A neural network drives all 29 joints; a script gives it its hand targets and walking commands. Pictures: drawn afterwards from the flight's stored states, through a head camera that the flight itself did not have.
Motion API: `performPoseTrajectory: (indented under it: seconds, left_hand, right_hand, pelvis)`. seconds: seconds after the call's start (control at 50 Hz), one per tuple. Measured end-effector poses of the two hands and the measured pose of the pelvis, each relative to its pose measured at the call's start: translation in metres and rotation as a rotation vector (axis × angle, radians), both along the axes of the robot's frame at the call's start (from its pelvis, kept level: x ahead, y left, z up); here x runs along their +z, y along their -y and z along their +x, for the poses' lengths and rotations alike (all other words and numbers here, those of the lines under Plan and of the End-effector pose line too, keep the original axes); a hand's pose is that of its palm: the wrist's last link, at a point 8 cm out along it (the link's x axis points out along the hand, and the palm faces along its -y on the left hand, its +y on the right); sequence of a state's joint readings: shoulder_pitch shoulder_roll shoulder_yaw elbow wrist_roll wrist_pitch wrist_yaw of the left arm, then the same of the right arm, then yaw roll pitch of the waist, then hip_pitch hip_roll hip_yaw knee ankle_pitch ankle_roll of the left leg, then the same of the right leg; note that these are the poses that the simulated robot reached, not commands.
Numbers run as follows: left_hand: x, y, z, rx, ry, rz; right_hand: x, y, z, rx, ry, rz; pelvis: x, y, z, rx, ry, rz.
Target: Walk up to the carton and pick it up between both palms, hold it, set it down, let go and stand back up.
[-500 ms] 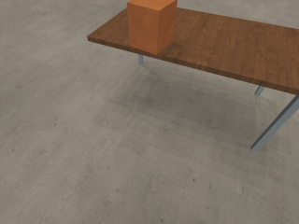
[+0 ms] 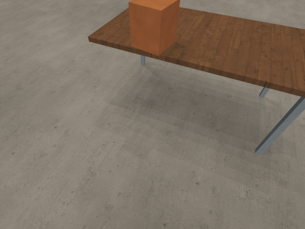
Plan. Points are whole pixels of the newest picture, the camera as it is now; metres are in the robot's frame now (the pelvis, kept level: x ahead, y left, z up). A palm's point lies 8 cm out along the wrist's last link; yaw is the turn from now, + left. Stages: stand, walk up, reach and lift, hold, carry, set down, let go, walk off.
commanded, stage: stand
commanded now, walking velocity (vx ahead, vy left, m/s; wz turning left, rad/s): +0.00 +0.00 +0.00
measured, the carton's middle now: (154, 23) +1.16 -0.03 +0.00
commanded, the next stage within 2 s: walk up in 0.28 s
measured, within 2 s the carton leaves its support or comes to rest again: neither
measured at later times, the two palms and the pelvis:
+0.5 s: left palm out of the picture -0.03 +0.20 -0.15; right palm out of the picture -0.04 -0.20 -0.15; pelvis +0.00 +0.00 +0.00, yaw +0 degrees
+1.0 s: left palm (56, 215) +0.19 +0.28 -0.15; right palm out of the picture +0.06 -0.19 -0.11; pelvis +0.14 +0.04 +0.00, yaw +1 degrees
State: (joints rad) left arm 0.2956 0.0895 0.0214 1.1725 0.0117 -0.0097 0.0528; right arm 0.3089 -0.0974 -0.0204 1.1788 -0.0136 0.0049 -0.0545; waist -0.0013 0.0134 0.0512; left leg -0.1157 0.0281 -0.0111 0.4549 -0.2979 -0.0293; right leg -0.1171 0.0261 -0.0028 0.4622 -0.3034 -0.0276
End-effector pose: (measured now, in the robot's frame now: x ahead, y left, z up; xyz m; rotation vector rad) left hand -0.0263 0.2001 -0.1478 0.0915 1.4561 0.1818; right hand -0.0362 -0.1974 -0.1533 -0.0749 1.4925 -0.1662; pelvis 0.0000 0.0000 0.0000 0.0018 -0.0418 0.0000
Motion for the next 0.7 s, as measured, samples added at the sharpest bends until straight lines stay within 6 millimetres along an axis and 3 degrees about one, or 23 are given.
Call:
performPoseTrajectory:
  seconds: [0.48, 0.54, 0.58, 0.62, 0.7]
  left_hand:
    - [0.001, 0.006, -0.001, -0.001, 0.001, -0.003]
    - [0.0, 0.0, 0.002, 0.025, 0.025, 0.005]
    - [0.0, -0.007, 0.004, 0.045, 0.04, 0.01]
    - [0.0, -0.016, 0.003, 0.066, 0.054, 0.02]
    - [-0.001, -0.036, -0.008, 0.093, 0.016, 0.027]
  right_hand:
    - [0.0, 0.003, -0.003, -0.001, -0.009, 0.006]
    - [-0.002, 0.009, 0.001, 0.0, 0.006, 0.0]
    - [-0.002, 0.014, 0.012, 0.032, 0.025, -0.005]
    - [0.001, 0.017, 0.035, 0.078, 0.071, -0.013]
    - [0.013, 0.014, 0.108, 0.146, 0.243, -0.04]
  pelvis:
    - [0.0, 0.005, 0.001, 0.0, -0.004, 0.0]
    - [-0.003, 0.004, -0.001, 0.0, -0.021, 0.0]
    - [-0.004, 0.002, 0.0, 0.016, -0.027, -0.001]
    - [-0.004, -0.003, 0.004, 0.024, -0.03, 0.001]
    - [-0.004, -0.018, 0.02, 0.027, -0.034, -0.006]
